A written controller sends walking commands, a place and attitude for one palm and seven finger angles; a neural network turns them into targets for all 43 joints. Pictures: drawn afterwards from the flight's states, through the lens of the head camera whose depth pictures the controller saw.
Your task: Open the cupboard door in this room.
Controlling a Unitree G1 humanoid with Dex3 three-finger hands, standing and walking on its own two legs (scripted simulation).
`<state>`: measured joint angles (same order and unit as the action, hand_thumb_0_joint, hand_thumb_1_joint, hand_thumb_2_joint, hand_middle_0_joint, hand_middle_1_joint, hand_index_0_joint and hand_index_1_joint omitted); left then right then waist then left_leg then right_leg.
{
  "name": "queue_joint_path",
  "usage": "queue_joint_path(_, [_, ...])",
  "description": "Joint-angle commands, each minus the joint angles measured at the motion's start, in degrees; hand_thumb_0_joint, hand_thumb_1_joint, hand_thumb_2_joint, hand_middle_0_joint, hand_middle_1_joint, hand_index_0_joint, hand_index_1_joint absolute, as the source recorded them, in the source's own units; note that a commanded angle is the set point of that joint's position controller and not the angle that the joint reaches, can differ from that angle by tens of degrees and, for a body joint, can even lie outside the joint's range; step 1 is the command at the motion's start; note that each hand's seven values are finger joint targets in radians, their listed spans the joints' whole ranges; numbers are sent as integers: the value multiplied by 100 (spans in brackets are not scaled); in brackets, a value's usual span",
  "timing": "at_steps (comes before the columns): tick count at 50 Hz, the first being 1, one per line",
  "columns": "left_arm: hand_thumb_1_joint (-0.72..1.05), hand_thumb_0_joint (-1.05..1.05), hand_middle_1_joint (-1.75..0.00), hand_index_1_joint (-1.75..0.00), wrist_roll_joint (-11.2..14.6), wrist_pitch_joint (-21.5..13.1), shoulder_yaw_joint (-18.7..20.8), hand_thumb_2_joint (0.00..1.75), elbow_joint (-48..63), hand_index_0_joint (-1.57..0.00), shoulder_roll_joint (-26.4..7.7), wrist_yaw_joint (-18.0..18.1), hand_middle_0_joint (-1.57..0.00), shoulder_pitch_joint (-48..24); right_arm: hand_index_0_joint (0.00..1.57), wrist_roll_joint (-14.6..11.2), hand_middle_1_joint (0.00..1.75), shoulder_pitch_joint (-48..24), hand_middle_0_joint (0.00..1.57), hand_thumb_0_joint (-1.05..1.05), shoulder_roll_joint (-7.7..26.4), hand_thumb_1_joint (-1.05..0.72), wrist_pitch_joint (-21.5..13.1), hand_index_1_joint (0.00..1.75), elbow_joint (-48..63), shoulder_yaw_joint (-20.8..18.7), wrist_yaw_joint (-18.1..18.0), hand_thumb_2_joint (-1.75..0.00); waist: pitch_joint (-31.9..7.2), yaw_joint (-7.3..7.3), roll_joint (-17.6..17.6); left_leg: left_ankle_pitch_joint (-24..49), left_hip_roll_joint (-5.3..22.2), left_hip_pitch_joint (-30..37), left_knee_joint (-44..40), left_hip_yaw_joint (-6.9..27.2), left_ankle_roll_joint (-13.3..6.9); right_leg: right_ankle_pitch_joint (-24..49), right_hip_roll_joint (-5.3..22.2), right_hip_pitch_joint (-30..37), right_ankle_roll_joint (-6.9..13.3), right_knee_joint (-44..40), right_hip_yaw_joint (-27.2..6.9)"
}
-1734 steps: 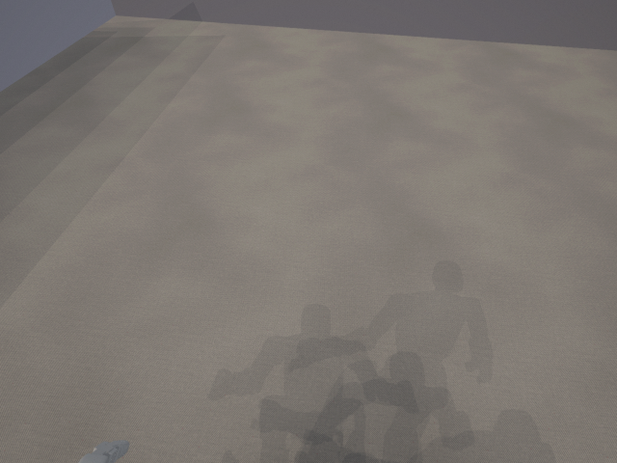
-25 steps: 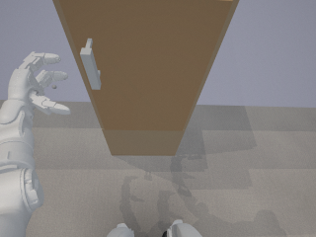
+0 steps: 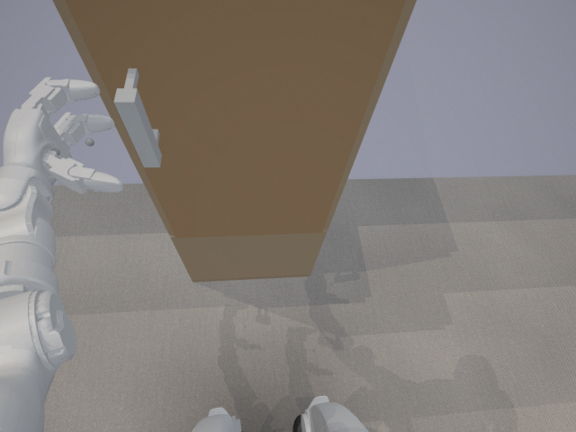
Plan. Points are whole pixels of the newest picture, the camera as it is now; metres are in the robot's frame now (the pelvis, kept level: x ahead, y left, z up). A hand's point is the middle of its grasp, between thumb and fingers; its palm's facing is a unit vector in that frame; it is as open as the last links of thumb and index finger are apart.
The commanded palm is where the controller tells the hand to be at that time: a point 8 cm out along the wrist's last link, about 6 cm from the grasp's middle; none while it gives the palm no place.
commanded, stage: move the hooked fingers beside the handle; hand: left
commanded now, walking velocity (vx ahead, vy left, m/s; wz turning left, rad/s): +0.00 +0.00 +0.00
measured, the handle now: (142, 120) +0.52 +0.17 +0.09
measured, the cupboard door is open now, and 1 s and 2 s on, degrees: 0 0 0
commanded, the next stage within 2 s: slide the fingers in behind the handle in 0.56 s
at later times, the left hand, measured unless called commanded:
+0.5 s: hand (89, 149) +0.47 +0.23 +0.09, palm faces -0.01 -1.00 +0.00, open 14.0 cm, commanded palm +0.45 +0.27 +0.09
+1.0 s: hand (107, 149) +0.47 +0.20 +0.09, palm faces -0.02 -1.00 +0.01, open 14.0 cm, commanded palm +0.45 +0.25 +0.09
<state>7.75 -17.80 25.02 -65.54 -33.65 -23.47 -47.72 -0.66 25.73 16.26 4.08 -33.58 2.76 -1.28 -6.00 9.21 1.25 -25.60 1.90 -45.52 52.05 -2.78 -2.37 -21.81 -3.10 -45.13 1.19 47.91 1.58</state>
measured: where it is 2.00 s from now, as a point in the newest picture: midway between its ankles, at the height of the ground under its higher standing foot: outside the picture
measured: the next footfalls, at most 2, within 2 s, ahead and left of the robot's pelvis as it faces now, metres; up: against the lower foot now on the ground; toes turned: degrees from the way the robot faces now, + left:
none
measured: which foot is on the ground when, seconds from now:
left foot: down 0.00-1.00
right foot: down 0.00-1.00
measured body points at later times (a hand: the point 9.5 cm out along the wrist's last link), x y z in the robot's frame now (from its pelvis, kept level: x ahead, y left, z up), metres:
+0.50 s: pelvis +0.00 +0.00 +0.00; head +0.10 +0.02 +0.43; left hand +0.47 +0.28 +0.09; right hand +0.03 -0.27 -0.11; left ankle -0.01 +0.09 -0.69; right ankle +0.00 -0.11 -0.69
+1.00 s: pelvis -0.01 +0.00 +0.00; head +0.10 +0.02 +0.43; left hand +0.47 +0.26 +0.09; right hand +0.01 -0.27 -0.11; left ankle -0.01 +0.09 -0.69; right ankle +0.00 -0.11 -0.69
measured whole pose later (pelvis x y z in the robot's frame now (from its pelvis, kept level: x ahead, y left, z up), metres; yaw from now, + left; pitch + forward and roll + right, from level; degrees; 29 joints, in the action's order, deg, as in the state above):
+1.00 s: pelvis -0.01 +0.00 +0.00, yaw +1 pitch +18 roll -2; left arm 7.8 -19.6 22.3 -65.6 -29.3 -19.3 -48.7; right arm -0.6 23.7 16.1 3.4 -34.2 2.5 -1.1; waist -5.8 9.0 1.0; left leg -25.5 1.5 -46.2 53.5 -1.8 -2.2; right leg -22.1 -2.7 -45.5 1.4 49.5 2.5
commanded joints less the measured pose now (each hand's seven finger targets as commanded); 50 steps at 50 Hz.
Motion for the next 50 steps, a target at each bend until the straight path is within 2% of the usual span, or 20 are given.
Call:
queue_joint_path(1, [-50,0,-120,-120,278,-404,64,30,1408,-30,-1335,50,-30,-2383,20,-20,30,654,20,0,1016,-90,-56,30,364,-421,-67,-90,-2318,-75,570,2816,-36,1780,-456,431,33,2236,-50,1139,9,-371,-41])
queue_joint_path(2, [-50,0,-120,-120,249,-454,338,30,1471,-30,-1652,111,-30,-2320,20,-15,30,689,20,0,1044,-90,-40,30,331,-452,-71,-90,-2489,-163,518,2882,-21,1845,-445,466,48,2266,-54,1217,10,-347,-55])
queue_joint_path(3, [-50,0,-120,-120,237,-482,102,30,1484,-30,-1369,120,-30,-2332,20,-27,30,636,20,0,996,-90,-52,30,354,-435,-60,-90,-2478,-97,637,2822,-39,1902,-458,444,49,2225,-49,1163,-2,-371,-65])
queue_joint_path(6, [-50,0,-120,-120,190,-606,168,30,1537,-30,-1494,189,-30,-2527,20,-13,30,632,20,0,997,-90,-77,30,274,-430,-80,-90,-2415,-87,611,2767,-42,1882,-423,470,45,2182,-37,1176,18,-348,-78])
queue_joint_path(11, [-50,0,-120,-120,171,-556,-133,30,1323,-30,-1141,114,-30,-2484,20,-33,30,555,20,0,962,-90,-81,30,240,-414,-83,-90,-2422,-25,738,2891,-39,2054,-390,516,73,2167,-28,1014,30,-332,-44])
queue_joint_path(15, [-50,0,-120,-120,171,-411,2,30,975,-30,-1374,82,-30,-2401,20,-42,30,516,20,0,1010,-90,-68,30,255,-390,-102,-90,-2236,-41,413,2463,-68,1609,-429,480,42,2067,3,1168,8,-351,-67])
queue_joint_path(16, [-50,0,-120,-120,199,-439,13,30,1083,-30,-1375,76,-30,-2462,20,-35,30,501,20,0,1004,-90,-74,30,293,-384,-109,-90,-2321,-56,611,2599,-81,1682,-400,470,44,2157,0,1175,28,-309,-80])
queue_joint_path(20, [-50,0,-120,-120,157,-523,-102,30,1196,-30,-1286,99,-30,-2544,20,-31,30,461,20,0,984,-90,-85,30,320,-377,-92,-90,-2386,-47,625,2490,-79,1686,-378,477,56,2048,2,1105,9,-299,-84])
queue_joint_path(23, [-50,0,-120,-120,193,-622,124,30,1349,-30,-1539,120,-30,-2550,20,-39,30,477,20,0,1005,-90,-84,30,328,-403,-100,-90,-2654,-110,604,2630,-70,1783,-357,488,59,2187,-9,1279,11,-274,-109])
queue_joint_path(25, [-50,0,-120,-120,192,-622,52,30,1443,-30,-1436,110,-30,-2489,20,-42,30,456,20,0,985,-90,-81,30,328,-399,-94,-90,-2728,-143,829,2764,-68,1906,-352,484,80,2226,1,1227,23,-264,-99])
queue_joint_path(26, [-50,0,-120,-120,230,-602,-173,30,1447,-30,-1150,86,-30,-2614,20,-36,30,469,20,0,962,-90,-84,30,314,-389,-85,-90,-2671,-27,874,2900,-56,2042,-336,518,81,2225,-19,1070,27,-255,-57])
queue_joint_path(29, [-50,0,-120,-120,211,-458,139,30,1027,-30,-1535,88,-30,-2324,20,-48,30,490,20,0,1028,-90,-54,30,291,-388,-91,-90,-2327,-98,430,2344,-70,1509,-394,462,37,2015,-14,1253,6,-346,-93])
queue_joint_path(30, [-50,0,-120,-120,191,-412,50,30,977,-30,-1494,74,-30,-2357,20,-62,30,479,20,0,1022,-90,-50,30,317,-374,-104,-90,-2248,-38,330,2195,-86,1347,-436,435,11,1999,-4,1335,-9,-368,-113])
queue_joint_path(31, [-50,0,-120,-120,214,-436,176,30,1088,-30,-1622,78,-30,-2394,20,-52,30,480,20,0,1033,-90,-52,30,335,-377,-121,-90,-2327,-99,437,2271,-106,1364,-420,431,8,2088,3,1421,19,-348,-134])
queue_joint_path(36, [-50,0,-120,-120,240,-583,-312,30,1329,-30,-997,89,-30,-2723,20,-43,30,464,20,0,965,-90,-112,30,311,-381,-97,-90,-2203,52,682,2205,-66,1727,-434,519,46,1742,-26,915,39,-361,-48])
queue_joint_path(39, [-50,0,-120,-120,271,-595,-52,30,1126,-30,-1252,143,-30,-2656,20,-34,30,517,20,0,1031,-90,-125,30,235,-399,-106,-90,-2312,12,476,2031,-54,1611,-425,537,54,1608,-19,954,23,-363,-70])
queue_joint_path(40, [-50,0,-120,-120,263,-545,-181,30,1011,-30,-1075,152,-30,-2649,20,-36,30,507,20,0,1011,-90,-136,30,248,-383,-101,-90,-2282,49,396,1907,-75,1495,-432,503,37,1565,-9,986,3,-374,-79])
queue_joint_path(45, [-50,0,-120,-120,114,-591,-99,30,1348,-30,-1169,349,-30,-2708,20,-7,30,542,20,0,976,-90,-177,30,244,-408,-59,-90,-2616,-93,829,2271,-79,1803,-394,527,76,1738,4,966,29,-292,-71])
queue_joint_path(46, [-50,0,-120,-120,129,-615,-99,30,1376,-30,-1117,391,-30,-2610,20,7,30,577,20,0,974,-90,-172,30,270,-405,-40,-90,-2665,-105,740,2458,-76,1855,-373,555,82,1838,-18,982,47,-245,-35])
queue_joint_path(50, [-50,0,-120,-120,105,-550,-199,30,1233,-30,-977,493,-30,-2597,20,-19,30,522,20,0,959,-90,-155,30,288,-405,-15,-90,-2341,-29,475,2074,-91,1486,-412,455,42,1755,-16,1083,-5,-338,-89])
